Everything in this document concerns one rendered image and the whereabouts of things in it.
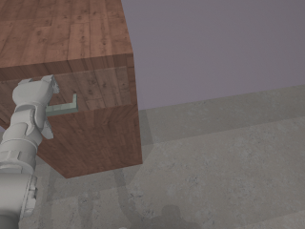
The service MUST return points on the robot left hand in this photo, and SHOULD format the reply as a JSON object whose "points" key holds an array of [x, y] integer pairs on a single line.
{"points": [[40, 92]]}

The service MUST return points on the cabinet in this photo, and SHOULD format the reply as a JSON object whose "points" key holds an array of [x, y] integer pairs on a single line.
{"points": [[48, 37]]}

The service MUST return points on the drawer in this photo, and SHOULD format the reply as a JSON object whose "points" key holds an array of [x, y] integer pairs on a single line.
{"points": [[95, 89]]}

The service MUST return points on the left robot forearm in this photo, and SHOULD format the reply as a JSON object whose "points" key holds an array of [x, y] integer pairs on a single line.
{"points": [[20, 142]]}

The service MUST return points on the handle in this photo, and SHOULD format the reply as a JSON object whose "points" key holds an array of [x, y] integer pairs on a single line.
{"points": [[62, 109]]}

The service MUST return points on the robot left upper arm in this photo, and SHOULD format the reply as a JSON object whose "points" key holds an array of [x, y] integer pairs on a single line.
{"points": [[18, 194]]}

